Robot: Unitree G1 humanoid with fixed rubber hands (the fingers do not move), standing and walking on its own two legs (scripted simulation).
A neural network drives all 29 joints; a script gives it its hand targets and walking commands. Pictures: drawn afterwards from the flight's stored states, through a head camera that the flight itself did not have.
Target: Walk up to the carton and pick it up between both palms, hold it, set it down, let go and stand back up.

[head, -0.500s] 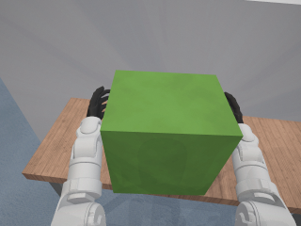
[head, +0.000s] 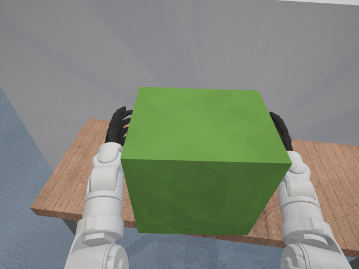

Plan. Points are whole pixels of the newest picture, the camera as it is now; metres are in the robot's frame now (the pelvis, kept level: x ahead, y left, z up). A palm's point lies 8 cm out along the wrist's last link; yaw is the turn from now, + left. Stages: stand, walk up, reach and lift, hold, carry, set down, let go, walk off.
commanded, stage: set down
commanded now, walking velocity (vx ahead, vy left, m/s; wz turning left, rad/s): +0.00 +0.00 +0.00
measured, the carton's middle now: (196, 164) +0.35 -0.03 +0.06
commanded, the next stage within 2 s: none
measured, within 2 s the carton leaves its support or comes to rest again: neither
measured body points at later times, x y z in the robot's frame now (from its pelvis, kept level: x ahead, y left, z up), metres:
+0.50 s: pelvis -0.01 -0.01 +0.00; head +0.02 -0.01 +0.45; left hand +0.40 +0.15 +0.08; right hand +0.37 -0.24 +0.05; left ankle -0.04 +0.10 -0.75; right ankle +0.00 -0.12 -0.75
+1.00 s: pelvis -0.05 -0.03 +0.00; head -0.04 -0.02 +0.45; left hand +0.39 +0.17 +0.16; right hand +0.37 -0.29 +0.15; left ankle -0.04 +0.09 -0.75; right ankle +0.00 -0.12 -0.75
